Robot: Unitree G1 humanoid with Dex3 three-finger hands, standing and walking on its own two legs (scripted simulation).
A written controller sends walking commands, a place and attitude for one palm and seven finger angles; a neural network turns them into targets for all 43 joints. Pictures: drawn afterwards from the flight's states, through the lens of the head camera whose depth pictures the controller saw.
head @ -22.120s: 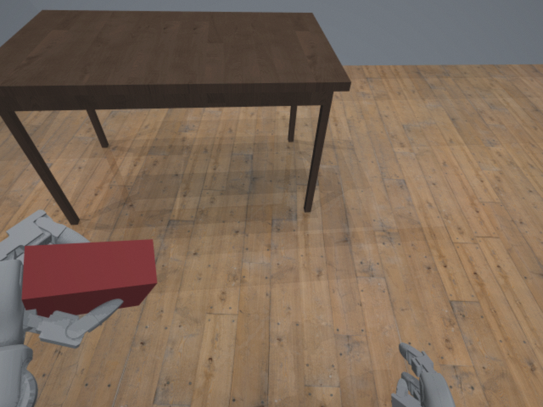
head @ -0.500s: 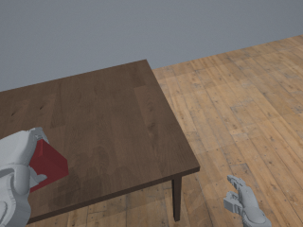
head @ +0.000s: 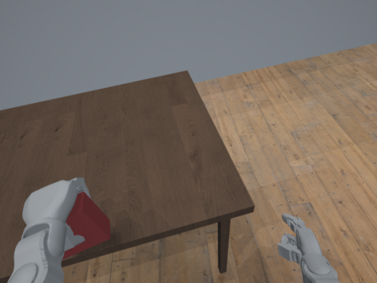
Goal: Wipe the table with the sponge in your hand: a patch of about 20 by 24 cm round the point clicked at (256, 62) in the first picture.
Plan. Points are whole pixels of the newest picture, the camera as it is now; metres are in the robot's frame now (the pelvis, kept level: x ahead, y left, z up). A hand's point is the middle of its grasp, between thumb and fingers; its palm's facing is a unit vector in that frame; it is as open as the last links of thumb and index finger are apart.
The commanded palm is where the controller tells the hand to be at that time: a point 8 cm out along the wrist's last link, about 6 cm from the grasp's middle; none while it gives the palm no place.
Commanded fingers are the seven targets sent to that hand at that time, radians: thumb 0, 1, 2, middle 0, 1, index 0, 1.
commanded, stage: move the sponge above the wiping area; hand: left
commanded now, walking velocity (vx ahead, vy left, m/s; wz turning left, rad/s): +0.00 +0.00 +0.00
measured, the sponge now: (77, 230) +0.19 +0.29 +0.02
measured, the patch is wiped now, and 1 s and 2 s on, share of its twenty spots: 0.00 0.00 0.00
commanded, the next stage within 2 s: none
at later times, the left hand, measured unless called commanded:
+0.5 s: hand (91, 216) +0.21 +0.25 +0.05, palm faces -0.15 -0.13 -0.98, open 9.3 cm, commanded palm +0.20 +0.27 +0.14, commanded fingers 0.00 0.10 1.30 -1.20 -1.60 -1.20 -1.60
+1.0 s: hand (87, 212) +0.21 +0.25 +0.07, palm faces -0.02 -0.06 -1.00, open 9.3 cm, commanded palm +0.20 +0.27 +0.14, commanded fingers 0.00 0.10 1.30 -1.20 -1.60 -1.20 -1.60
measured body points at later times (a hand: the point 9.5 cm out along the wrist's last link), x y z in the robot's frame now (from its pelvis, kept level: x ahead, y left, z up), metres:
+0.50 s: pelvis +0.01 -0.01 +0.00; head +0.02 -0.05 +0.45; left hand +0.22 +0.26 +0.10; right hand +0.25 -0.23 -0.09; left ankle +0.01 +0.09 -0.74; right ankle +0.00 -0.11 -0.74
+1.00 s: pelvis +0.02 -0.01 +0.00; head +0.02 -0.04 +0.45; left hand +0.21 +0.25 +0.12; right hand +0.27 -0.22 -0.08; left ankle +0.01 +0.09 -0.74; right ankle +0.00 -0.11 -0.74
